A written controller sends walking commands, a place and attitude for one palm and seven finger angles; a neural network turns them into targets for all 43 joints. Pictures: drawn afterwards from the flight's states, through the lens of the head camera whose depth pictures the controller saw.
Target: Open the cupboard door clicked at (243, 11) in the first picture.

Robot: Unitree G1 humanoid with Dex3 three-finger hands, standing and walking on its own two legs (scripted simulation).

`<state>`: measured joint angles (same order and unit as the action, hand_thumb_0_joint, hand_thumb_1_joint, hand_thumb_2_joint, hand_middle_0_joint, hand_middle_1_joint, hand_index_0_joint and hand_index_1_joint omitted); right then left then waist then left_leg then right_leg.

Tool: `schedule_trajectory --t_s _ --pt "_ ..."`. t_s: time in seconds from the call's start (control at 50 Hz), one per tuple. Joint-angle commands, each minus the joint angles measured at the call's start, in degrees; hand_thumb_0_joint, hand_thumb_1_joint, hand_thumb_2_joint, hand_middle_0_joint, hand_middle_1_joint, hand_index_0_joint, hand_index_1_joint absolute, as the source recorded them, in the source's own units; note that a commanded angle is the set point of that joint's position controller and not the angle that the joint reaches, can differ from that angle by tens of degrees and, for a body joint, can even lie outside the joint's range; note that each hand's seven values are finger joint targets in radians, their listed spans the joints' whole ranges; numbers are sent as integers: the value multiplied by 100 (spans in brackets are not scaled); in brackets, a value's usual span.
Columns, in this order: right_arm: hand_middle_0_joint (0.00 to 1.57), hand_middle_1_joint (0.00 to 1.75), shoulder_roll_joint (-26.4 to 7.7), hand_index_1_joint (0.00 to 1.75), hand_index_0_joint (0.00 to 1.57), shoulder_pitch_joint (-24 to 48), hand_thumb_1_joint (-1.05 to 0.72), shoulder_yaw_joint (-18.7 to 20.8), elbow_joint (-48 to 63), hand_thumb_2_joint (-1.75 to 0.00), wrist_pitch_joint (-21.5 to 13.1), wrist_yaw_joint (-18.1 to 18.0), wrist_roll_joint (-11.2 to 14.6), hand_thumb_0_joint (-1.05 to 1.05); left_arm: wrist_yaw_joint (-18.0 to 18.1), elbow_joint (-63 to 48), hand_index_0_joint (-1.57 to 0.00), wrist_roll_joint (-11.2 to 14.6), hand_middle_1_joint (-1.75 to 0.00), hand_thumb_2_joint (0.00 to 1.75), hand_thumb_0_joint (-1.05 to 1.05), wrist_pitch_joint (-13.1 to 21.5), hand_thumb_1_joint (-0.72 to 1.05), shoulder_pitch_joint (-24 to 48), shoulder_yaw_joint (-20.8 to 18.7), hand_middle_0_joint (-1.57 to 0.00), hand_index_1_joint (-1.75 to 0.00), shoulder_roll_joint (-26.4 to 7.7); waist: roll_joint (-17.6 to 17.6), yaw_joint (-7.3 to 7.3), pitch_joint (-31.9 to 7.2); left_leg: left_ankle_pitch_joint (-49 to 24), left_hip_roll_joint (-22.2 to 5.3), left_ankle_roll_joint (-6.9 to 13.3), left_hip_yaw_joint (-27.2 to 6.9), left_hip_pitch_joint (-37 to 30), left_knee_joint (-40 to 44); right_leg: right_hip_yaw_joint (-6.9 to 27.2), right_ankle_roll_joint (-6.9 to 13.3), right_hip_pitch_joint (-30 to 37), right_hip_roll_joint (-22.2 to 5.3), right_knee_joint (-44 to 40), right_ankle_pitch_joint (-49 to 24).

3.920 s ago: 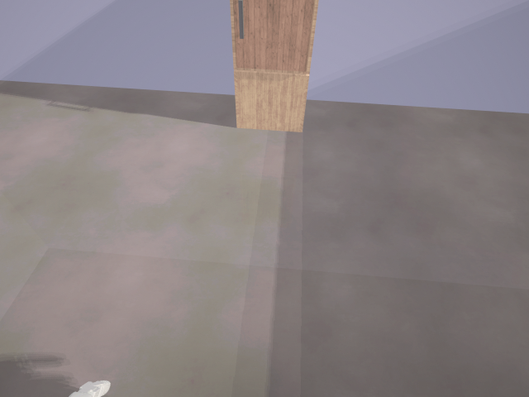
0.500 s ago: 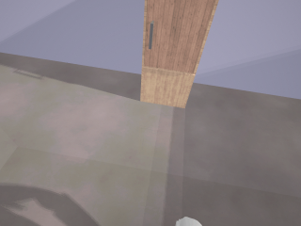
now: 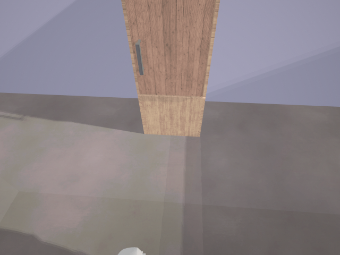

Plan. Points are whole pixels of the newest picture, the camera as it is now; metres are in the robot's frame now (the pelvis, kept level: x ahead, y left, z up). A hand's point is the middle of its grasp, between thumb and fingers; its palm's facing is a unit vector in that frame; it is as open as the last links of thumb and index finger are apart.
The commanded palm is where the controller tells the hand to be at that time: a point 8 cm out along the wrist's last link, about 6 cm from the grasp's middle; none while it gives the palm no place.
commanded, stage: walk to a spot facing it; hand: left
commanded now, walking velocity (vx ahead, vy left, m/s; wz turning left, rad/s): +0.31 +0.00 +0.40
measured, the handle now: (140, 57) +1.03 +0.19 -0.08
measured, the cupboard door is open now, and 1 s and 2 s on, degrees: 0 0 0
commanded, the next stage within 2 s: turn to face it in 0.14 s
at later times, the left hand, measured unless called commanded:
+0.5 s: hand out of the picture +0.10 +0.23 -0.19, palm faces +0.18 -0.97 -0.14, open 7.4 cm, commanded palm none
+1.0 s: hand (96, 231) +0.22 +0.23 -0.16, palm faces -0.01 -0.98 -0.21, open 7.3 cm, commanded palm none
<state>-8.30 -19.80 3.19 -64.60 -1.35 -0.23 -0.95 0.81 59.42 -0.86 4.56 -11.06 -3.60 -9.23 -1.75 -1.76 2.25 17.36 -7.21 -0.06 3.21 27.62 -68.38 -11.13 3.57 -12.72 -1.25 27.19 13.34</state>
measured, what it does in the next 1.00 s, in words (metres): walks ahead: left foot, then right foot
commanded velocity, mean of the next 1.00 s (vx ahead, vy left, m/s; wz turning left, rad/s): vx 0.11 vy -0.01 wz -0.09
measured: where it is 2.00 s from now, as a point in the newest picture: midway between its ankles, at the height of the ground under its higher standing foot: (174, 221)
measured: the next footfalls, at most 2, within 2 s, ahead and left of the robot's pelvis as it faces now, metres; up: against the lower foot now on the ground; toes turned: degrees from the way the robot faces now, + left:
left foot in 0.32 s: +0.27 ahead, +0.16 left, +0.00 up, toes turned +16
right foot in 0.80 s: +0.22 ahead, -0.05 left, +0.00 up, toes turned -7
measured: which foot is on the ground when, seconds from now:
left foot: up 0.00-0.30, down 0.32-0.80, up 0.82-1.00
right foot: down 0.00-0.32, up 0.34-0.78, down 0.80-1.00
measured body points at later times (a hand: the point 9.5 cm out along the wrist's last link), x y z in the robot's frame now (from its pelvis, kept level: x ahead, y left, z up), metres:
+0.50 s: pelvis +0.16 +0.08 +0.00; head +0.17 +0.10 +0.44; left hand +0.09 +0.28 -0.18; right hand +0.30 -0.13 -0.14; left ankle +0.23 +0.15 -0.74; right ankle +0.14 -0.08 -0.66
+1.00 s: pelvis +0.18 +0.05 +0.00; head +0.18 +0.04 +0.45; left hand +0.22 +0.28 -0.15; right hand +0.17 -0.18 -0.16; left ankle +0.18 +0.17 -0.70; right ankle +0.18 -0.05 -0.74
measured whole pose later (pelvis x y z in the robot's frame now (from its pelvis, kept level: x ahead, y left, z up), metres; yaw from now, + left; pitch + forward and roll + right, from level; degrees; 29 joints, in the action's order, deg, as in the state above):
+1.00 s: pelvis +0.18 +0.05 +0.00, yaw -4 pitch -1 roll +0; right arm -9.8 -16.8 2.7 -62.0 1.8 -0.1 -1.1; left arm 1.0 60.0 -1.6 -0.1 -15.9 -2.4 -8.3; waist -1.3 -0.2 0.3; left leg 25.3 -4.4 -1.3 6.3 20.2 -46.5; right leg -3.7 2.3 -11.7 -0.3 25.9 13.6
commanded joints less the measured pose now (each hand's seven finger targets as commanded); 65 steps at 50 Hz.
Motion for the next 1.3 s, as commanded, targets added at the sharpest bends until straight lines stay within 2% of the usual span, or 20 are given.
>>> schedule_trajectory --t_s 0.0,0.2,0.26,0.28,0.3,0.32,0.34,0.4,0.46,0.66,0.74,0.78,0.8,0.9,0.98,1.06,1.08,1.12,1.14,1.28 --pt "20 30 -44 30 20 -202 -90 34 348 -90 48 80 -54 0 -4 77 -20 -59 -30 90 0 85 90 -747 7 -20 -30 -442 674 13 229 -592 -241 -147 -95 463 558 860 338 -166 -1568 -1753 -872" --pt "20 30 -300 30 20 1505 -90 -26 1093 -90 -19 282 -32 0 40 280 -20 -74 -30 90 0 36 90 -1386 22 -20 -30 -811 754 387 529 -677 72 45 425 491 2816 161 153 1146 -1752 -1235 -2537" --pt "20 30 -461 30 20 600 -90 4 846 -90 -67 165 -63 0 73 337 -20 -57 -30 90 0 -12 90 -1413 59 -20 -30 -836 572 -25 25 -829 486 235 548 -1148 3588 -39 8 953 -1582 276 -3928" --pt "20 30 -764 30 20 -246 -90 71 622 -90 -105 108 -96 0 77 288 -20 -12 -30 90 0 -35 90 -1405 82 -20 -30 -783 70 -375 -602 -2142 242 333 305 -2542 3953 -218 -218 369 -1251 1437 -3134" --pt "20 30 -1396 30 20 -774 -90 174 522 -90 -143 14 -118 0 53 217 -20 95 -30 90 0 -66 90 -1750 143 -20 -30 -474 -1304 -399 -1439 -4247 -1226 907 -1405 -4089 3947 -336 -535 -1044 -390 2980 -45" --pt "20 30 -1648 30 20 -963 -90 166 450 -90 -109 -63 15 0 76 104 -20 88 -30 90 0 -76 90 -1660 208 -20 -30 -408 -1528 -413 -1782 -5486 -1978 1410 -2011 -4156 4341 329 -508 -1373 -124 4216 2439" --pt "20 30 -1530 30 20 -552 -90 140 536 -90 -79 -63 29 0 129 73 -20 62 -30 90 0 -132 90 -1471 141 -20 -30 -510 -678 -268 -1329 -4886 -1991 1493 -1483 -3449 4465 684 -371 -1393 -349 4556 2333" --pt "20 30 -871 30 20 579 -90 -52 762 -90 -162 -120 15 0 79 279 -20 -8 -30 90 0 -311 90 -1246 156 -20 -30 -200 -346 136 -204 -3221 -1368 868 -604 -1587 5125 992 -525 -1257 -690 4160 1242" --pt "20 30 -725 30 20 923 -90 -121 775 -90 -156 -128 34 0 65 426 -20 -3 -30 90 0 -499 90 -1718 138 -20 -30 -54 -553 424 -251 -2141 -978 646 10 -959 5459 928 -570 -647 -603 3454 745" --pt "20 30 -858 30 20 753 -90 79 769 -90 83 -141 -57 0 47 -102 -20 -80 -30 90 0 -658 90 -926 38 -20 -30 -74 -447 152 7 -156 -1329 918 -261 -1249 5525 727 -548 -757 -380 1659 913" --pt "20 30 -891 30 20 741 -90 106 725 -90 141 -121 -16 0 57 -105 -20 -84 -30 90 0 -579 90 -1167 31 -20 -30 -167 -117 322 -165 -208 -1065 549 89 -1197 4699 709 -471 33 -263 -3 -82" --pt "20 30 -437 30 20 619 -90 33 827 -90 157 -80 53 0 112 -167 -20 -128 -30 90 0 -461 90 -1046 -30 -20 -30 -807 1519 215 -138 453 -156 -69 885 -535 3442 2448 64 307 -1501 -1027 -1206" --pt "20 30 -397 30 20 855 -90 -27 927 -90 198 -63 51 0 107 -197 -20 -67 -30 90 0 -437 90 -1030 -27 -20 -30 -1015 1503 311 -41 1154 148 -178 659 -480 2915 2709 553 -15 -1975 -1236 -1709" --pt "20 30 -451 30 20 551 -90 -15 711 -90 167 -16 -23 0 110 -204 -20 -57 -30 90 0 -378 90 -630 -73 -20 -30 -808 941 214 -37 774 179 -156 147 -54 1799 2227 710 329 -1380 -1401 178" --pt "20 30 -360 30 20 626 -90 -13 769 -90 69 30 -49 0 39 -67 -20 -76 -30 90 0 -329 90 -879 -121 -20 -30 -895 864 373 133 885 239 -153 275 -309 2583 2292 714 243 -1314 -1455 945" --pt "20 30 -302 30 20 -264 -90 -61 426 -90 -53 -35 -41 0 -26 3 -20 9 -30 90 0 -341 90 -662 -117 -20 -30 -824 684 51 25 82 431 -126 489 -1935 4245 1910 374 -483 -817 -918 1487" --pt "20 30 -471 30 20 -594 -90 -43 301 -90 -94 -79 -44 0 -59 -51 -20 38 -30 90 0 -357 90 -542 -92 -20 -30 -692 218 -70 81 279 192 -50 134 -2435 4608 1682 188 -1031 -555 -428 1615" --pt "20 30 -1238 30 20 -1229 -90 148 223 -90 -93 -146 -121 0 -124 -368 -20 20 -30 90 0 -350 90 -116 -18 -20 -30 -260 -1594 -374 446 2026 -1703 768 -2432 -2655 6114 556 -217 -2468 211 1848 1689" --pt "20 30 -1203 30 20 -1134 -90 144 246 -90 -72 -136 -126 0 -132 -476 -20 -67 -30 90 0 -364 90 243 -61 -20 -30 -413 -1198 -385 757 2320 -1853 967 -2606 -2185 6370 926 -155 -2548 -73 2579 1591" --pt "20 30 -797 30 20 -596 -90 28 313 -90 -237 -166 -82 0 -263 -262 -20 -48 -30 90 0 -379 90 34 -19 -20 -30 -165 -532 44 581 -145 -966 776 -564 -1979 6034 719 -367 -1871 -428 2266 391"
